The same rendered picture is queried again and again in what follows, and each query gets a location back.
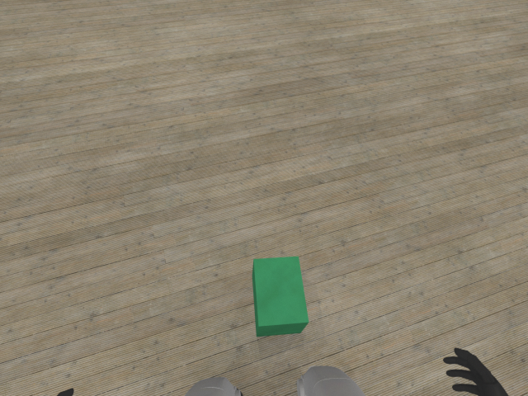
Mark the robot right hand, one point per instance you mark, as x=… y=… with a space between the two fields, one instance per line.
x=486 y=383

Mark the left robot thigh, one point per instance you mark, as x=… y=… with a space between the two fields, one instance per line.
x=216 y=386

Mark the robot thigh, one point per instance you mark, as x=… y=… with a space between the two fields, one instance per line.
x=216 y=386
x=326 y=380

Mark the right robot thigh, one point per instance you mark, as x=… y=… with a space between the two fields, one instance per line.
x=326 y=380

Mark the carton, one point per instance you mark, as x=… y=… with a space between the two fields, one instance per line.
x=279 y=300

